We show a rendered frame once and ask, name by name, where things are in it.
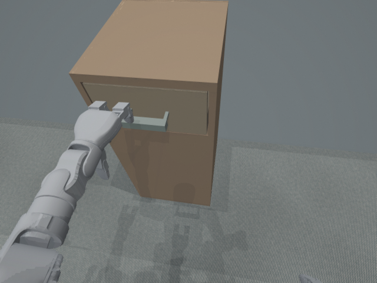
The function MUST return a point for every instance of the left robot hand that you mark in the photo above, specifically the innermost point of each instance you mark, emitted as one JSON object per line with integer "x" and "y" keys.
{"x": 99, "y": 126}

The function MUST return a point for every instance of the drawer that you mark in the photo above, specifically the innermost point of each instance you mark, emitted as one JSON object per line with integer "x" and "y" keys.
{"x": 188, "y": 109}

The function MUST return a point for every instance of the robot left upper arm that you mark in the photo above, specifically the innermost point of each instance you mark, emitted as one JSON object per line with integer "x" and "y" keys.
{"x": 30, "y": 264}

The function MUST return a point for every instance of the cabinet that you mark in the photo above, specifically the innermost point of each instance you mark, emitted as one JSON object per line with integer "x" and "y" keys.
{"x": 165, "y": 44}

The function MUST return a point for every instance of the left robot forearm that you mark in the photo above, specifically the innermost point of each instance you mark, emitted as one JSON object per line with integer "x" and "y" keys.
{"x": 46, "y": 222}

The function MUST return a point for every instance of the handle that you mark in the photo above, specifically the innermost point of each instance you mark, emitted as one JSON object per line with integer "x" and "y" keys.
{"x": 146, "y": 123}

